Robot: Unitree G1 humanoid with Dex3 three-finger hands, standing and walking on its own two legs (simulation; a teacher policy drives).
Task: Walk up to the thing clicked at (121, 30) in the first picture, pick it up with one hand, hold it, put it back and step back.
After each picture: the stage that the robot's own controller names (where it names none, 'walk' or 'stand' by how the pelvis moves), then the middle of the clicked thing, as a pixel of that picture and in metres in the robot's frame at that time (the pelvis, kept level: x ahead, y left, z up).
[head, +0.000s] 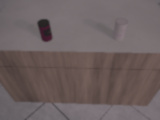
stand; (119, 29) +0.75 -0.19 -0.06
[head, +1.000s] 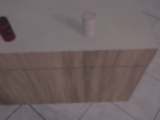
walk; (88, 25) +0.70 +0.00 -0.03
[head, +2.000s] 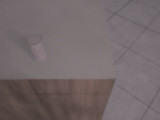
stand; (37, 48) +0.53 +0.24 -0.03
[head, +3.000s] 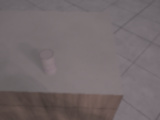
stand; (48, 62) +0.51 +0.19 -0.06
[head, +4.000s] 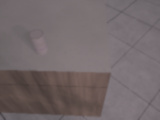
stand; (39, 42) +0.60 +0.24 -0.05
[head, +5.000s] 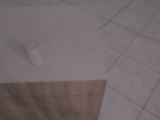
stand; (34, 53) +0.57 +0.25 -0.06
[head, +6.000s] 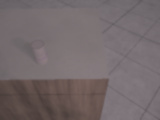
stand; (39, 52) +0.60 +0.24 -0.07
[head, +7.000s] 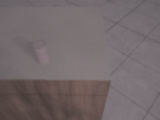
stand; (41, 52) +0.59 +0.23 -0.07
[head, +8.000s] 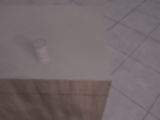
stand; (41, 51) +0.59 +0.22 -0.07
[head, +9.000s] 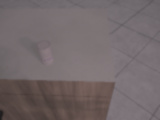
rise first; (45, 53) +0.59 +0.23 -0.06
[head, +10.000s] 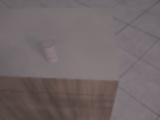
go down; (50, 51) +0.60 +0.22 -0.06
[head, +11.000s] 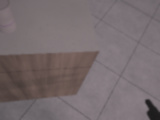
go down; (3, 15) +0.60 +0.22 +0.00
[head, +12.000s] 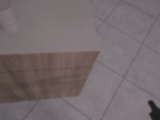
approach; (5, 16) +0.60 +0.22 +0.01
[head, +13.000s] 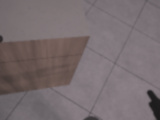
close in; out of the picture +0.62 +0.23 +0.05
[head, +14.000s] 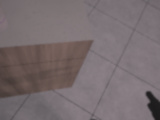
lift; out of the picture +0.56 +0.20 +0.04
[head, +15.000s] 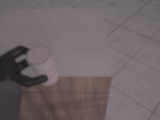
lift; (44, 66) +0.33 +0.13 +0.15
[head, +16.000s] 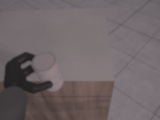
hold; (49, 72) +0.33 +0.12 +0.13
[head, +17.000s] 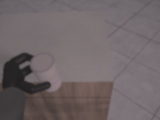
hold; (47, 73) +0.32 +0.12 +0.13
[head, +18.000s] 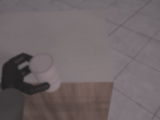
hold; (46, 73) +0.32 +0.13 +0.13
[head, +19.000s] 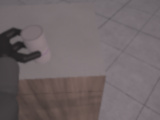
crouch; (37, 45) +0.43 +0.14 +0.14
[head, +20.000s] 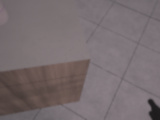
lower; out of the picture +0.55 +0.19 +0.15
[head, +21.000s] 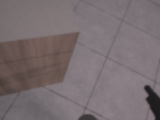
lower; out of the picture +0.62 +0.19 +0.06
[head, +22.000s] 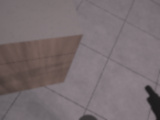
lower; out of the picture +0.59 +0.19 +0.05
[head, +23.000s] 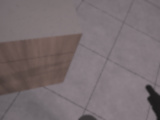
lower; out of the picture +0.60 +0.19 +0.05
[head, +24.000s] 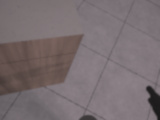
lower; out of the picture +0.59 +0.19 +0.05
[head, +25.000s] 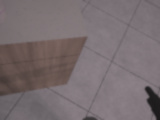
open; out of the picture +0.59 +0.17 +0.05
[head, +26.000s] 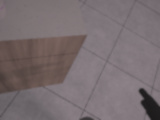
sink last; out of the picture +0.59 +0.18 +0.04
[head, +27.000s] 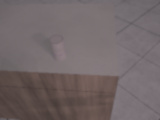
sink last; (58, 48) +0.58 +0.17 -0.01
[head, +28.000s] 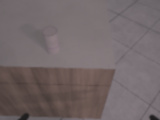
stand; (51, 41) +0.58 +0.16 +0.00
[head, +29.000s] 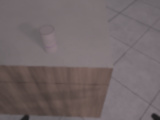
stand; (48, 39) +0.58 +0.17 +0.00
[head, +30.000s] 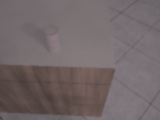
stand; (52, 40) +0.59 +0.16 -0.01
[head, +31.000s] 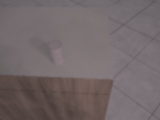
stand; (56, 53) +0.59 +0.16 -0.07
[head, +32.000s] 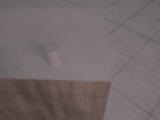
stand; (52, 55) +0.58 +0.17 -0.07
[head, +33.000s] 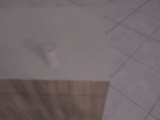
stand; (51, 55) +0.57 +0.18 -0.07
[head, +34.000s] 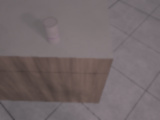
walk; (52, 31) +0.62 +0.16 -0.05
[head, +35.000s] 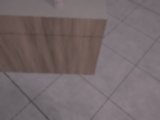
walk; out of the picture +0.90 +0.16 -0.05
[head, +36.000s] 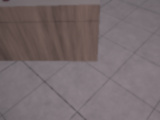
stand; out of the picture +1.23 +0.22 -0.05
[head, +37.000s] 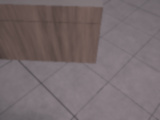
stand; out of the picture +1.17 +0.15 -0.06
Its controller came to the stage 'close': yes
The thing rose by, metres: 0.21
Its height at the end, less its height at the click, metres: +0.00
